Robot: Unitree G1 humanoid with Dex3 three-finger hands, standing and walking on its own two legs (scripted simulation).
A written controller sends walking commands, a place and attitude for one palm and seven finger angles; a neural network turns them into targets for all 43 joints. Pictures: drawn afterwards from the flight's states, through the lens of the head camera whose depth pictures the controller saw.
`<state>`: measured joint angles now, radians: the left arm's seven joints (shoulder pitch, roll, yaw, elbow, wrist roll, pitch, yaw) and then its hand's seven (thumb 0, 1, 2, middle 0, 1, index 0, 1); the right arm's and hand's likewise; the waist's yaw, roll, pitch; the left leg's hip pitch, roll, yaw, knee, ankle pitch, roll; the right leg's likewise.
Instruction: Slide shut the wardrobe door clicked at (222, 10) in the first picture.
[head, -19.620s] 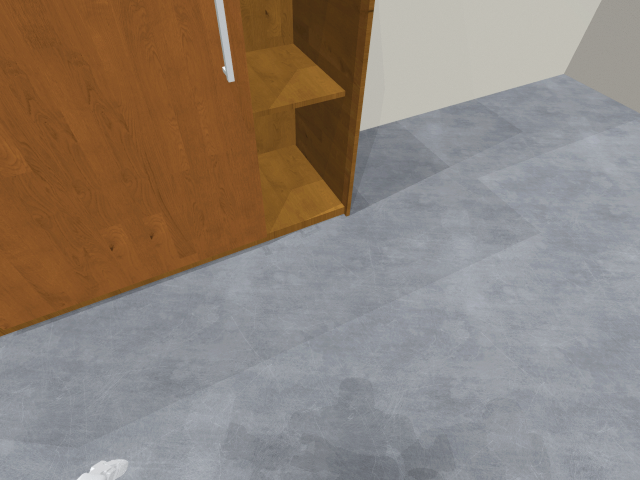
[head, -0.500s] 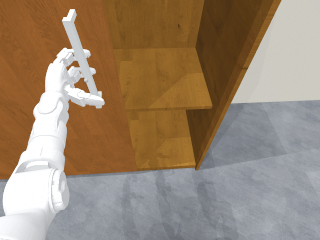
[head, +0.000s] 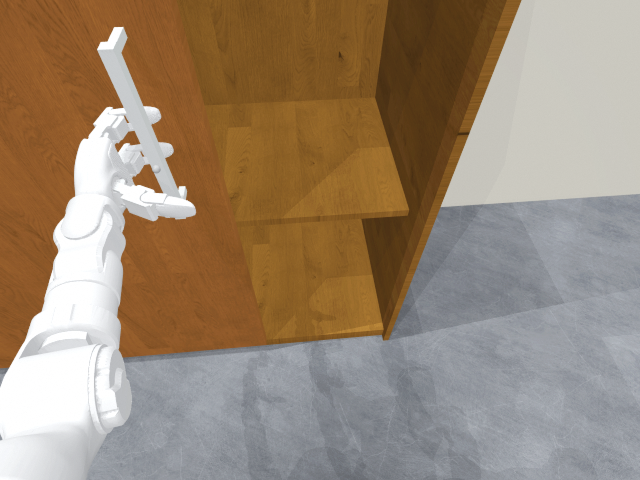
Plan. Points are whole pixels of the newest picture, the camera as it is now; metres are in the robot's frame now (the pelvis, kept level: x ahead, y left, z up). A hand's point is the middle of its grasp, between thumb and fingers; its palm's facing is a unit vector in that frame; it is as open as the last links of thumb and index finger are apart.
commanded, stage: slide the fingers in behind the handle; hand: left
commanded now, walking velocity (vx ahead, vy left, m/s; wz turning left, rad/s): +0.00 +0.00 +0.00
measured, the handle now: (154, 139) +0.53 +0.21 +0.13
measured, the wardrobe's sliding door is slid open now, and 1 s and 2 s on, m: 0.38 0.38 0.38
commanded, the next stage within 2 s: grip the handle and tug to test in 0.62 s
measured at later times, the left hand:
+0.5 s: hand (162, 164) +0.47 +0.18 +0.14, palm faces +0.05 -1.00 +0.00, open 14.1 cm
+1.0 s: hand (165, 166) +0.47 +0.18 +0.14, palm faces +0.06 -1.00 -0.01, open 12.3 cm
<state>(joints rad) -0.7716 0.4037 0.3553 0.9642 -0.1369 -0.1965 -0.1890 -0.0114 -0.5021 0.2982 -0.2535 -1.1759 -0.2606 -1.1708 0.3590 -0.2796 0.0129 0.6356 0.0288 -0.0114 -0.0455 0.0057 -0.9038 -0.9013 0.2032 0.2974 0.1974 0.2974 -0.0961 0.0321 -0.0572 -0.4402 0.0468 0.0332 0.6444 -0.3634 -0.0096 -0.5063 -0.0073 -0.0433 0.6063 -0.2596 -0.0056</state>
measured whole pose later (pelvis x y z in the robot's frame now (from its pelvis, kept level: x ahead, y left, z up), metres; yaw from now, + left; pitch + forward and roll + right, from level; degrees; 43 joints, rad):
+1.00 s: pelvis +0.00 +0.01 +0.00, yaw +0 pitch +9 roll -1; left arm -0.80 0.35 0.31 0.97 -0.12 -0.21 -0.13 -0.01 -0.21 0.42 -0.31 -1.24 -0.30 -1.23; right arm 0.37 -0.26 0.02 0.66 0.02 -0.03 -0.03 0.01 -0.90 -0.90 0.20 0.30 0.20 0.30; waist -0.09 0.03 -0.07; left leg -0.45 0.03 0.03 0.66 -0.37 0.00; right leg -0.51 -0.02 -0.04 0.61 -0.26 0.01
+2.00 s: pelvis +0.01 +0.02 +0.00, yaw -1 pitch +10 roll -1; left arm -0.71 0.34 0.33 0.85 -0.14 -0.16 -0.14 0.01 0.79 0.82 -0.37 -1.39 -0.37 -1.37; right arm 0.36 -0.26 0.01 0.62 0.03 0.00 -0.03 0.01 -0.90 -0.90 0.20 0.30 0.20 0.30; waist -0.09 0.03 -0.09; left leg -0.42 0.04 0.06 0.63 -0.38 0.01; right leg -0.50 -0.01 -0.01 0.59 -0.27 0.01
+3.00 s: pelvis +0.02 +0.02 +0.00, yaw +3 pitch +10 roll -1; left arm -0.83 0.22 0.11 0.90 -0.15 -0.16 0.05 0.00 0.83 0.84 -0.33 -1.40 -0.27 -1.40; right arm 0.38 -0.24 -0.01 0.74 -0.01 -0.08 0.01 0.01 -0.90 -0.90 0.20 0.30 0.20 0.30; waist -0.04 0.05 -0.07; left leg -0.46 0.00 -0.02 0.66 -0.39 0.01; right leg -0.49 -0.05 -0.08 0.61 -0.30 0.02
